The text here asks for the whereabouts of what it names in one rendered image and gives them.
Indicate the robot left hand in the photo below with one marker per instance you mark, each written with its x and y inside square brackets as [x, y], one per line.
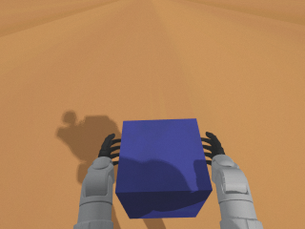
[106, 148]

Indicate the left robot forearm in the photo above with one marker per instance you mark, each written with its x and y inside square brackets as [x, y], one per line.
[95, 204]

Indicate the carton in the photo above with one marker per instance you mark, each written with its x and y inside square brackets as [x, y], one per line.
[162, 171]

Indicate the robot right hand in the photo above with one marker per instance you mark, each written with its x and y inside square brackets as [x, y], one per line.
[215, 148]

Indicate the right robot forearm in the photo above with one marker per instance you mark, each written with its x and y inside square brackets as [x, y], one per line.
[234, 195]

